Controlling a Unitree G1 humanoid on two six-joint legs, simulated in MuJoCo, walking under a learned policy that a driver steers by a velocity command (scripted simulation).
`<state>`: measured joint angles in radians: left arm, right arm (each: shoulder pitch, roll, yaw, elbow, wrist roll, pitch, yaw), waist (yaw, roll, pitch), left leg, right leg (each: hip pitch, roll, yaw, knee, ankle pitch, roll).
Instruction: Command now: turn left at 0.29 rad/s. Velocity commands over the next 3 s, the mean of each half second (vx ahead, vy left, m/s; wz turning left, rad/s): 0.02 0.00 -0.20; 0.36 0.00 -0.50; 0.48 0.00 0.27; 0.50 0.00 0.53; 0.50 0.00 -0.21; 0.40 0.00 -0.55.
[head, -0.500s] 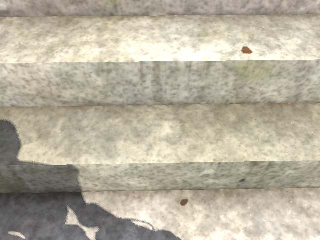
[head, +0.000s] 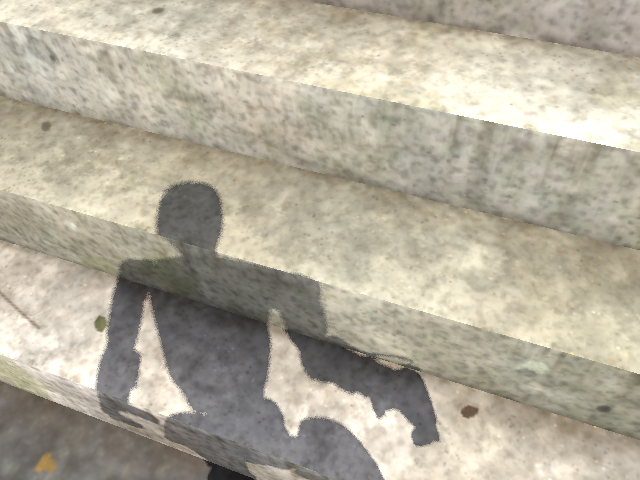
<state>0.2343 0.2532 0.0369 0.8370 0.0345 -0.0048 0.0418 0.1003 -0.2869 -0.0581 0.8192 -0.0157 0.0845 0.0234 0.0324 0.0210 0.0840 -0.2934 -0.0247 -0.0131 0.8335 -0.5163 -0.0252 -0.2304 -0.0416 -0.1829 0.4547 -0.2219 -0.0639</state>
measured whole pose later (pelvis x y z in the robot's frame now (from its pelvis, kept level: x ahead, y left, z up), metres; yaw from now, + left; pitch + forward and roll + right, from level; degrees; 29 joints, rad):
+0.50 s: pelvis -0.06 +0.01 +0.00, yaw -11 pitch -1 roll +1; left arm 0.23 0.26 0.06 0.89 0.02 0.07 -0.01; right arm 0.14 -0.27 -0.04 0.90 -0.03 0.00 -0.04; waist 0.02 -0.01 0.07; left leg -0.18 0.03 0.20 0.45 -0.26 0.04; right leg -0.28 -0.02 -0.05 0.77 -0.49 0.00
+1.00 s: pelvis +0.02 -0.06 -0.01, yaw -27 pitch +1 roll +0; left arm 0.32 0.26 0.05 0.91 0.01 -0.06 0.02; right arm 0.07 -0.24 0.00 0.82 -0.03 -0.06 -0.02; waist 0.04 0.02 0.03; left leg -0.41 -0.04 0.06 0.55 -0.16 0.04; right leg -0.03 0.13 0.15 0.42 -0.38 -0.11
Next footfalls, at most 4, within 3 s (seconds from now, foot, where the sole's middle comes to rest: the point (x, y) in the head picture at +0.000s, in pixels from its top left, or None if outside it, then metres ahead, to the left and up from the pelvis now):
0.08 left None -0.01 0.11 -0.78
0.56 right None -0.08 -0.08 -0.78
1.02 left None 0.16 -0.04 -0.78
1.42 right None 0.15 -0.25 -0.78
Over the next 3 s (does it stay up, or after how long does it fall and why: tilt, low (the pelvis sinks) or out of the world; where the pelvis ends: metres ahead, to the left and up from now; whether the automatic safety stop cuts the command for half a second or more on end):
stays up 0.75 -0.02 0.41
